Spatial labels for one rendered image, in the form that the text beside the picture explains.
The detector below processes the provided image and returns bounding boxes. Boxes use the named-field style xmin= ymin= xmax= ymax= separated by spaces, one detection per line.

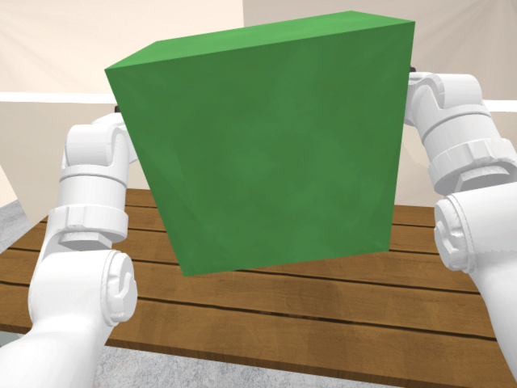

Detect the robot right forearm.
xmin=404 ymin=72 xmax=517 ymax=196

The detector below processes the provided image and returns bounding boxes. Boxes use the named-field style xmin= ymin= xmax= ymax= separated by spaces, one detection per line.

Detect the robot left forearm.
xmin=28 ymin=112 xmax=138 ymax=323

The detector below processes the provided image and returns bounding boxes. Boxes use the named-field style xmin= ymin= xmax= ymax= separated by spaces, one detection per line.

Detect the right robot upper arm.
xmin=434 ymin=182 xmax=517 ymax=382

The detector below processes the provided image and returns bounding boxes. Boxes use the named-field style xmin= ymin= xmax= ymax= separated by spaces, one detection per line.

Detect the table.
xmin=0 ymin=188 xmax=517 ymax=388

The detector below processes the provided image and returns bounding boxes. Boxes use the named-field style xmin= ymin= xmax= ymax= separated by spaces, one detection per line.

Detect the carton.
xmin=104 ymin=11 xmax=415 ymax=276

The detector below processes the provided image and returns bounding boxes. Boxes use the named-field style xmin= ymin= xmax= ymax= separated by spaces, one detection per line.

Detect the left robot upper arm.
xmin=0 ymin=250 xmax=137 ymax=388

